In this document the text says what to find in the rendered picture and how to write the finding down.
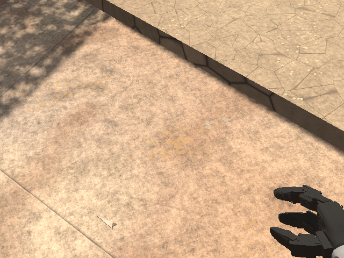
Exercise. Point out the robot right hand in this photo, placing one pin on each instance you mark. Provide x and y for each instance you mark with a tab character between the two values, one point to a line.
326	228

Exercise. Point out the right robot forearm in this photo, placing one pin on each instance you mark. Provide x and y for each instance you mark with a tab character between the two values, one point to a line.
338	252

